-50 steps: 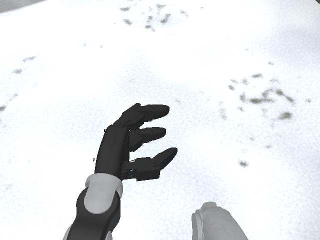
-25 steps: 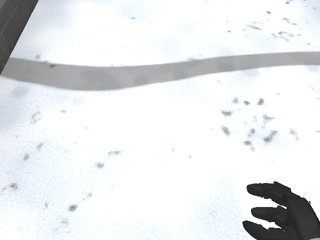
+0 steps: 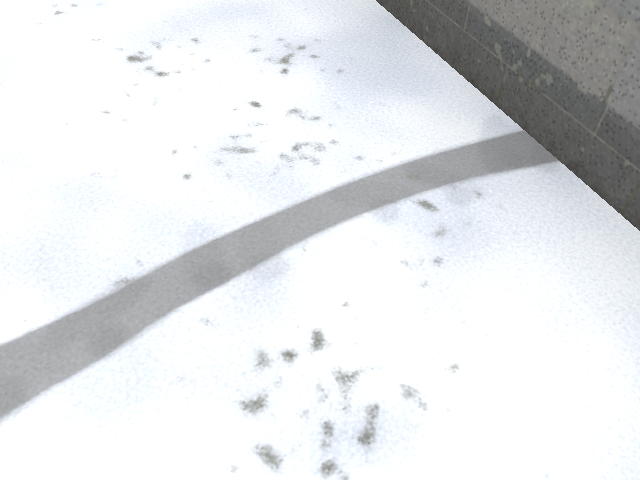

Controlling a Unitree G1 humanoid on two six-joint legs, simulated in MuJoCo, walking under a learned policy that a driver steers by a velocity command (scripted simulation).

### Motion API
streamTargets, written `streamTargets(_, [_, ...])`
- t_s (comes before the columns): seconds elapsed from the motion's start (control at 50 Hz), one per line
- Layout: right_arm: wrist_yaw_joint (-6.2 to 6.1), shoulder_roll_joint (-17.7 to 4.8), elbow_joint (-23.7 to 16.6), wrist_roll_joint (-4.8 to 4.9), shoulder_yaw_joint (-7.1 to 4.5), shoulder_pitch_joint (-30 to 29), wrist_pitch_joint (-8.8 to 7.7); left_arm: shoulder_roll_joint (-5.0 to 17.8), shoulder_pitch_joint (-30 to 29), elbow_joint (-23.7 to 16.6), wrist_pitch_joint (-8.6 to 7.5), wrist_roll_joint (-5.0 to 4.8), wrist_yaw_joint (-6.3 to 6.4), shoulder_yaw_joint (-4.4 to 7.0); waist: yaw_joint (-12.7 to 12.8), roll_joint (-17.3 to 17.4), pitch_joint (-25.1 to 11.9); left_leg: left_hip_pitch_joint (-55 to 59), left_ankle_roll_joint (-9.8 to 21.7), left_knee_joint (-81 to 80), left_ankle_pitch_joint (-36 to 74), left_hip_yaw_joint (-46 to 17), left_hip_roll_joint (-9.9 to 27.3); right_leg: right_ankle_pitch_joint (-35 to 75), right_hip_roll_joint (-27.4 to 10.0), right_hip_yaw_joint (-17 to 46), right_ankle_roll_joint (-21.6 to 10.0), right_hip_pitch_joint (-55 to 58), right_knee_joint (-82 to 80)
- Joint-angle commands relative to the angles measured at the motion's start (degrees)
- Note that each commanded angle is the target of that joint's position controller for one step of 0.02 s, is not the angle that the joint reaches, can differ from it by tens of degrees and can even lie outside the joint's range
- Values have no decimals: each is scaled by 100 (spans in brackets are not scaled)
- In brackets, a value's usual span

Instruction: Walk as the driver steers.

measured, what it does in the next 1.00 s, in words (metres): walks ahead, turning right: left foot, then right foot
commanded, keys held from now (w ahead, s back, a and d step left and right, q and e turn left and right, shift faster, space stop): w+e+shift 0.28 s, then shift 0.72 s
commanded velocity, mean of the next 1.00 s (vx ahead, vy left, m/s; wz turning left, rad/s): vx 0.51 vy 0.00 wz -0.48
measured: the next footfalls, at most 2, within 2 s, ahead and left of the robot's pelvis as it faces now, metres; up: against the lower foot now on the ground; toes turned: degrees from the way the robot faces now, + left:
left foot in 0.26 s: +0.48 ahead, +0.18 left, +0.00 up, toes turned -17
right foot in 0.64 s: +0.69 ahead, -0.14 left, +0.00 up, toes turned -23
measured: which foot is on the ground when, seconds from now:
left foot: up 0.00-0.24, down 0.26-0.66, up 0.68-0.96, down 0.98-1.00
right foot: down 0.00-0.24, up 0.26-0.62, down 0.64-1.00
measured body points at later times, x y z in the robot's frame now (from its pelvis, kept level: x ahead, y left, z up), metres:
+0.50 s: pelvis +0.44 +0.06 +0.03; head +0.48 +0.05 +0.48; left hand +0.76 +0.21 -0.04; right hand +0.33 -0.22 -0.08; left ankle +0.44 +0.20 -0.71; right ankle +0.49 -0.07 -0.64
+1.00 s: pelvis +0.64 +0.01 +0.01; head +0.65 +0.01 +0.46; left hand +0.87 +0.17 -0.10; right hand +0.66 -0.28 -0.09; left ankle +0.74 +0.12 -0.71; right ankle +0.66 -0.12 -0.71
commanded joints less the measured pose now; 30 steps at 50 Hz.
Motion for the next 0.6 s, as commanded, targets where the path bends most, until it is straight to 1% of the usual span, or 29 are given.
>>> streamTargets(0.02, [-10,-897,-594,-98,-165,236,214,709,-124,-474,-309,-33,34,120,-562,682,364,-975,-219,-1231,-242,148,430,168,-1659,2963,-1028,-433,-2515])
streamTargets(0.04, [11,-890,-755,-57,-141,-106,244,772,-226,-507,-362,-37,26,132,-510,574,457,-710,-276,-1970,157,289,487,471,-1458,2643,-984,-789,-2676])
streamTargets(0.06, [52,-839,-884,11,-105,-429,238,783,-284,-523,-392,-39,23,145,-432,397,488,-304,-308,-2685,780,383,507,762,-1270,2391,-873,-1069,-2739])
streamTargets(0.1, [121,-673,-961,151,-38,-823,218,822,-315,-540,-416,-82,-20,195,-208,120,355,501,-266,-3990,2090,509,336,1226,-942,2032,-543,-1076,-2654])
streamTargets(0.12, [130,-669,-933,213,-40,-907,209,888,-221,-521,-419,-112,-62,230,-56,50,221,744,-229,-4370,2541,570,191,1523,-969,2070,-439,-801,-2581])
streamTargets(0.14, [127,-722,-926,247,-60,-985,200,951,-106,-498,-412,-126,-88,262,72,-46,126,788,-189,-4662,2692,586,89,1796,-1061,2182,-371,-380,-2457])
streamTargets(0.16, [117,-801,-935,255,-86,-1060,184,990,-7,-485,-395,-120,-92,291,169,-119,70,742,-149,-4963,2630,553,13,2024,-1148,2309,-301,100,-2263])
streamTargets(0.18, [99,-892,-923,246,-124,-1037,161,1012,47,-486,-374,-104,-71,314,182,-162,13,785,-120,-5272,2452,490,-67,2262,-1219,2447,-206,537,-1984])
streamTargets(0.2, [61,-1041,-843,240,-195,-789,136,1088,40,-498,-361,-75,-49,336,72,-181,-172,1050,-86,-5444,2076,477,-227,2901,-1255,2545,-97,915,-1513])
streamTargets(0.22, [0,-1273,-665,246,-316,-144,103,1229,-36,-508,-356,-31,-53,361,-279,-89,-619,1725,-31,-5481,1509,528,-415,3605,-1214,2482,43,1141,-632])
streamTargets(0.24, [-79,-1506,-411,222,-451,1013,65,1274,-332,-576,-385,-22,-79,358,-979,48,-1195,3017,33,-5351,1133,503,-279,3649,-1027,2266,208,731,770])
streamTargets(0.26, [-209,-1966,-232,88,-626,2393,44,679,-555,-792,-468,-10,-88,187,-1528,629,-2036,4477,181,-5356,-872,-692,897,2190,-775,1841,288,-211,2816])
streamTargets(0.28, [-196,-2466,-277,-137,-715,2036,66,-112,14,-1159,-475,-263,-97,-35,-756,2484,-2448,5235,529,-6921,-2561,-4119,2405,-1407,-269,1233,446,-1902,4309])
streamTargets(0.3, [-152,-2094,-338,-51,-728,1345,100,303,-28,-1066,-400,-84,-35,-65,-549,2157,-1878,4673,930,-7281,-2861,-4880,2375,-863,-700,1002,383,-2613,4748])
streamTargets(0.32, [-114,-1450,-374,-4,-590,924,113,537,-523,-975,-328,58,-37,-13,-588,1117,-1042,3912,961,-6986,-1600,-3527,2036,-341,-1069,841,445,-2655,4571])
streamTargets(0.34, [-66,-1138,-235,11,-511,856,108,501,-819,-990,-285,128,-82,-20,-549,462,-600,3265,940,-6721,521,-2398,1731,-148,-1215,774,550,-2441,4285])
streamTargets(0.36, [-40,-984,-32,16,-449,1021,82,419,-1080,-1034,-224,170,-134,-18,-516,220,-343,2859,811,-6583,2468,-1452,1393,-307,-1271,762,627,-2257,4055])
streamTargets(0.38, [-26,-942,151,68,-417,1205,2,279,-925,-1132,-160,158,-177,-44,-345,639,-375,2754,854,-6433,3986,-1060,1405,-503,-1255,807,738,-2207,3889])
streamTargets(0.4, [29,-850,335,163,-394,1400,-68,207,-980,-1169,-102,168,-181,-76,-308,710,-361,2774,803,-6419,4869,-760,1327,-679,-1246,817,791,-2267,3645])
streamTargets(0.42, [7,-871,176,439,-471,688,-144,126,-1071,-1319,-165,-452,-108,-75,-158,1066,-203,2728,817,-6507,4831,-453,1151,-517,-1440,955,857,-2440,3452])
streamTargets(0.44, [-22,-942,169,483,-477,509,-159,136,-1215,-1344,-175,-461,-95,-128,-91,881,-265,2537,865,-6647,4769,-319,1180,-418,-1442,901,894,-2398,3030])
streamTargets(0.46, [-63,-1110,172,487,-520,334,-146,142,-1464,-1460,-201,-320,-110,-157,-44,646,-126,2149,921,-6836,4848,-83,1175,-130,-1419,740,970,-2242,2326])
streamTargets(0.48, [-111,-1303,177,442,-566,187,-112,96,-1592,-1495,-246,-220,-158,-208,-9,520,-154,1777,891,-6952,4817,260,1018,441,-1414,538,999,-1745,1523])
streamTargets(0.5, [-147,-1459,203,426,-607,139,-93,24,-1674,-1463,-297,-176,-220,-249,-28,525,-254,1472,821,-7030,4741,630,772,1144,-1327,334,998,-1078,741])
streamTargets(0.52, [-159,-1562,279,459,-633,298,-111,-1,-1786,-1438,-331,-139,-281,-268,-122,580,-372,1419,786,-7031,4603,767,687,1748,-1205,234,1002,-583,277])
streamTargets(0.54, [-155,-1653,359,500,-652,462,-134,55,-1901,-1460,-343,-120,-331,-253,-164,604,-463,1507,770,-7010,4547,769,758,2098,-1143,256,957,-262,36])
streamTargets(0.56, [-152,-1733,413,533,-671,516,-141,158,-1970,-1482,-339,-102,-355,-219,-140,613,-490,1716,747,-6897,4679,767,825,2154,-1108,303,870,-159,-172])
streamTargets(0.58, [-151,-1800,443,554,-695,532,-133,283,-1953,-1475,-340,-64,-352,-172,-83,594,-521,1955,705,-6648,5004,784,846,2068,-1038,291,763,-74,-365])
streamTargets(0.6, [-157,-1829,470,571,-707,559,-103,388,-1758,-1402,-346,-18,-332,-114,36,543,-621,2188,631,-6267,5348,828,819,2078,-936,217,660,160,-587])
